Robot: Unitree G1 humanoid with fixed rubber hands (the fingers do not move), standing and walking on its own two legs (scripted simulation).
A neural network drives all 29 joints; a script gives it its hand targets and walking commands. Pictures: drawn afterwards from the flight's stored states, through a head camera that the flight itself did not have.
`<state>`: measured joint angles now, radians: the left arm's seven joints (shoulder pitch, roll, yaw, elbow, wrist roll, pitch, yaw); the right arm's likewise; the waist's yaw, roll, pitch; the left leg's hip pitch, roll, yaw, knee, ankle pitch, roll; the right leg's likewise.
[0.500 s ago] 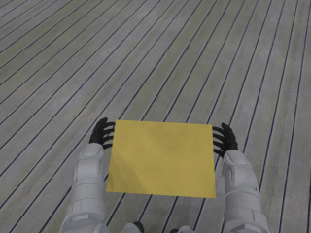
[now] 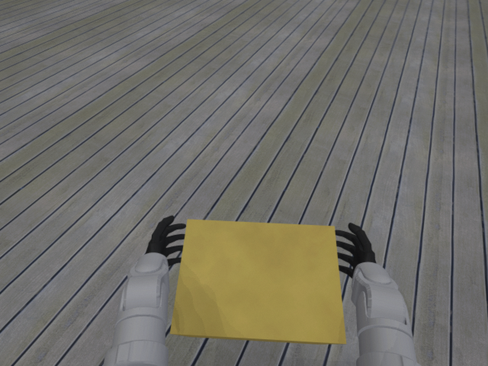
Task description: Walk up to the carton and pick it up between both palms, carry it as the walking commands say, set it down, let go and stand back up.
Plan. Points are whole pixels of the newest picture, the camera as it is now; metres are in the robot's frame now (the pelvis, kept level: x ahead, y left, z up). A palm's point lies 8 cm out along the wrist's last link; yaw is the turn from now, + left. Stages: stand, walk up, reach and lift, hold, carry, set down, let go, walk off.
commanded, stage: reach and lift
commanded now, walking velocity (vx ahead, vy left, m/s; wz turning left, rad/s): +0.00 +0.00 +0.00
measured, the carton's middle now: (256, 285) +0.31 -0.01 -0.09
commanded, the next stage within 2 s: hold in 1.64 s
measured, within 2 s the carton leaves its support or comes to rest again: neither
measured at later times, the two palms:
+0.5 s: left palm (155, 253) +0.31 +0.15 +0.05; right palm (378, 261) +0.29 -0.19 +0.06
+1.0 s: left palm (145, 261) +0.30 +0.17 +0.05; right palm (368, 256) +0.30 -0.18 +0.05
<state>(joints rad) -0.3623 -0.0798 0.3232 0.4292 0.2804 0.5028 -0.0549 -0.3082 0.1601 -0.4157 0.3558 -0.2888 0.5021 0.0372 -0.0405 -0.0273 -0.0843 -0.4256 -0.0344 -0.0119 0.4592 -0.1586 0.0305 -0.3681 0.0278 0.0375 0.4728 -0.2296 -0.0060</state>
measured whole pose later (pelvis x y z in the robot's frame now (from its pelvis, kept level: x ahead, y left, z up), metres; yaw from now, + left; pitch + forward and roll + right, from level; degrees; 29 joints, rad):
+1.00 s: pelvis +0.01 -0.01 +0.01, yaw +0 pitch -5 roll +0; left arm -0.24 -0.12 0.28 0.20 0.30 0.70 -0.05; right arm -0.24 0.15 -0.29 0.22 -0.29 0.69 0.02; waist 0.01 -0.02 0.00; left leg -0.08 -0.03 -0.02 0.28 -0.12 0.01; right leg -0.02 0.03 0.04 0.30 -0.19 -0.02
